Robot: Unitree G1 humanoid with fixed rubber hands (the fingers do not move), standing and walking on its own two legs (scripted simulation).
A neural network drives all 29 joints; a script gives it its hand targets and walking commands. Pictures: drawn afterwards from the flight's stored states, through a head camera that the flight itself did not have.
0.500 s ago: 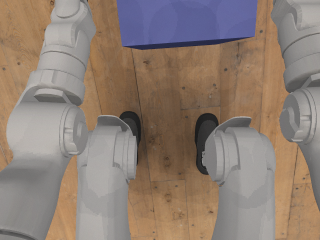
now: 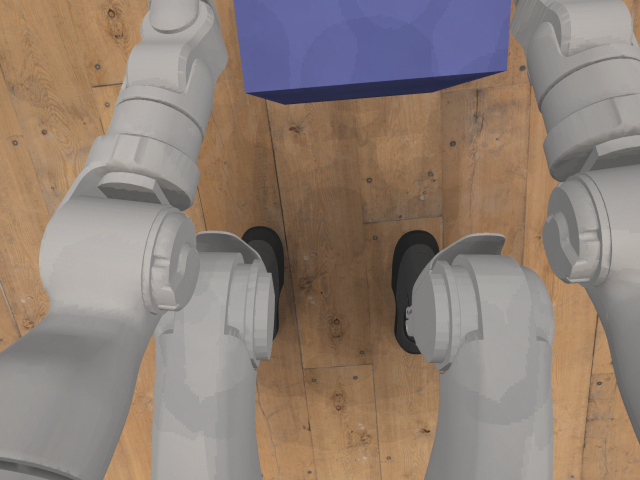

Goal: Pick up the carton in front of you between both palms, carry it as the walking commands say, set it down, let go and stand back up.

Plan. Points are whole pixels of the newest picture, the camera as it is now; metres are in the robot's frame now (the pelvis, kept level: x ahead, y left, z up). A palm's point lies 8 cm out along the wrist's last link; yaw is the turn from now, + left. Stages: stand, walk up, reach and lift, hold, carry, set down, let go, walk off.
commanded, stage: reach and lift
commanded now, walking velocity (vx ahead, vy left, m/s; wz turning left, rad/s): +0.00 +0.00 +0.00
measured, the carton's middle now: out of the picture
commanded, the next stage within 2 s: none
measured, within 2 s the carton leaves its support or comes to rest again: leaves its support in 0.26 s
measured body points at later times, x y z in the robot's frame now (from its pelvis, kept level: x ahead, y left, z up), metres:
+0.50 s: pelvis +0.01 +0.00 +0.01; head +0.33 -0.03 +0.32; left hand +0.55 +0.13 -0.09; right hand +0.56 -0.18 -0.10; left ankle +0.12 +0.14 -0.34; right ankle +0.11 -0.13 -0.34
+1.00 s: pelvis +0.01 +0.01 +0.13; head +0.26 -0.01 +0.50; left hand +0.51 +0.13 +0.07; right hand +0.51 -0.17 +0.07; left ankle +0.12 +0.14 -0.34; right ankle +0.11 -0.13 -0.34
